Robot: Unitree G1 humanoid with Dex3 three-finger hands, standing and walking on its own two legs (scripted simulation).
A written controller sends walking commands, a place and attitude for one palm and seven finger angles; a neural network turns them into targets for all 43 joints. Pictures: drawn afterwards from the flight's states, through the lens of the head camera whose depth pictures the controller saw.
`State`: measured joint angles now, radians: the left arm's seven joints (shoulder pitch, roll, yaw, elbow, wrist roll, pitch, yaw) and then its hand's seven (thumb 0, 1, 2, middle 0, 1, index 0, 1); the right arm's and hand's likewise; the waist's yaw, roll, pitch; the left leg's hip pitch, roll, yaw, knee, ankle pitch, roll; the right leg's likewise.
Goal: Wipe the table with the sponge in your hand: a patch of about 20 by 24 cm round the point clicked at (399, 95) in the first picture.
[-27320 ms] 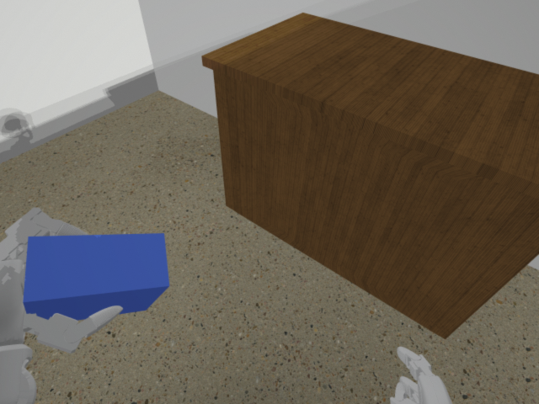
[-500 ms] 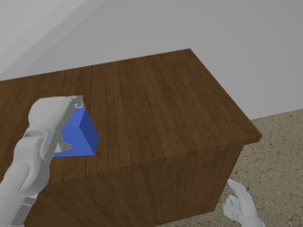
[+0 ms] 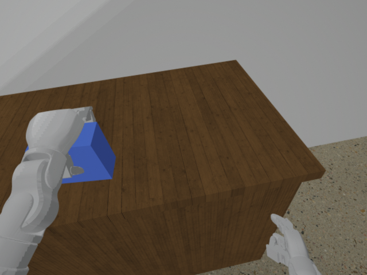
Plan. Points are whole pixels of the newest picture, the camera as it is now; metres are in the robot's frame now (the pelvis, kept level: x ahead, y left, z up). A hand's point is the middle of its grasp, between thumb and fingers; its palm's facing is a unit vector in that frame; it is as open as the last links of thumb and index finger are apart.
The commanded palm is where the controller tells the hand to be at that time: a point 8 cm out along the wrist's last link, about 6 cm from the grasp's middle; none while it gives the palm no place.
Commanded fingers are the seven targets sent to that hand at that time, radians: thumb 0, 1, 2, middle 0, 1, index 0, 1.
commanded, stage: lower the sponge onto the table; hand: left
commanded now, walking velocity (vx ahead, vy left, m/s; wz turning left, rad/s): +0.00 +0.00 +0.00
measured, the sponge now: (80, 160) +0.28 +0.29 +0.12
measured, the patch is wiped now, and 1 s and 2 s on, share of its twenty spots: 0.05 0.05 0.20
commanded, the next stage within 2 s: wipe forward along the first lane in 1.44 s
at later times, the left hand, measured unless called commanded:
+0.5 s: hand (65, 144) +0.27 +0.30 +0.17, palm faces +0.17 -0.03 -0.99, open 10.3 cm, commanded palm +0.23 +0.29 +0.23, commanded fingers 0.00 0.10 1.30 -1.20 -1.60 -1.20 -1.60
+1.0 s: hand (63, 160) +0.25 +0.31 +0.14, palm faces +0.07 -0.05 -1.00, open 10.4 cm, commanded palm +0.22 +0.29 +0.21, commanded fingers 0.00 0.10 1.30 -1.20 -1.60 -1.20 -1.60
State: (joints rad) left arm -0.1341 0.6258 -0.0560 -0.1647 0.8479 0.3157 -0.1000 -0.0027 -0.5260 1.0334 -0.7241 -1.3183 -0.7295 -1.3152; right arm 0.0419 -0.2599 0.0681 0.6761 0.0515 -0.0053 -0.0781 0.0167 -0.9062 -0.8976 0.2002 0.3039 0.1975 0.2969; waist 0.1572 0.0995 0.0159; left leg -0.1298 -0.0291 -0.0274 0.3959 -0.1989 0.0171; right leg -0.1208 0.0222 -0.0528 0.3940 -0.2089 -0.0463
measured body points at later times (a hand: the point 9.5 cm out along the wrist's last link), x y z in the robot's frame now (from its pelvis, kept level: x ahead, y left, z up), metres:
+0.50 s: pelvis +0.00 +0.00 +0.00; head -0.01 -0.04 +0.45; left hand +0.26 +0.30 +0.23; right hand +0.25 -0.18 -0.08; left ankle +0.01 +0.11 -0.74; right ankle +0.01 -0.09 -0.74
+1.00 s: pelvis +0.00 +0.00 +0.00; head -0.01 -0.05 +0.45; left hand +0.25 +0.31 +0.20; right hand +0.24 -0.21 -0.09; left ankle +0.01 +0.11 -0.74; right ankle +0.01 -0.09 -0.74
